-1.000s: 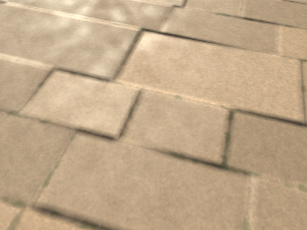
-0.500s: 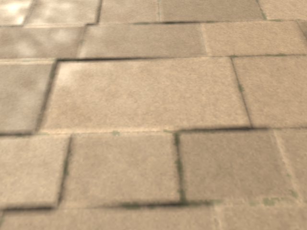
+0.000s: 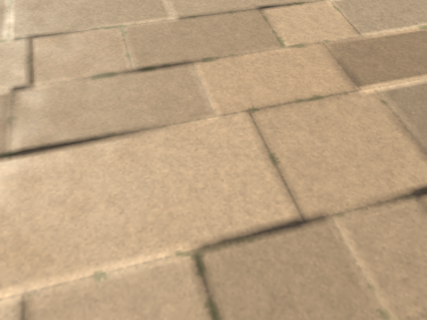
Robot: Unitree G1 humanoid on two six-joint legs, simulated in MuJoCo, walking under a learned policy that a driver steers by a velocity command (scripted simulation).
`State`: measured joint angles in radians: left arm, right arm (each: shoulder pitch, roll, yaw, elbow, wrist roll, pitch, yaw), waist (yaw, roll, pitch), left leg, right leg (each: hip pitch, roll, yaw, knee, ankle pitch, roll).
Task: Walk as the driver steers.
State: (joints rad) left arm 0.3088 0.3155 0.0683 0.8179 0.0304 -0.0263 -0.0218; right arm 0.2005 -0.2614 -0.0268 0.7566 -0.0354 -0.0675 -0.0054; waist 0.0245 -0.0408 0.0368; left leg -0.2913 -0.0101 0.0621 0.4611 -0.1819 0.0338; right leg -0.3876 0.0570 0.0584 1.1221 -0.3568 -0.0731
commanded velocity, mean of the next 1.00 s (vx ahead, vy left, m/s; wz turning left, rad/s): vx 0.50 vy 0.00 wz -0.48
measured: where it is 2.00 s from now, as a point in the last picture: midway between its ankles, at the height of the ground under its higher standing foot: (312, 198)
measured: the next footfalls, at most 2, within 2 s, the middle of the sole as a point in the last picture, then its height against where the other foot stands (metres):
right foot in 0.36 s outside the picture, level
left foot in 0.88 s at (238, 263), level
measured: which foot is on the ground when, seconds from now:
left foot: down 0.00-0.38, up 0.40-0.86, down 0.88-1.00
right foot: up 0.00-0.34, down 0.36-0.88, up 0.90-1.00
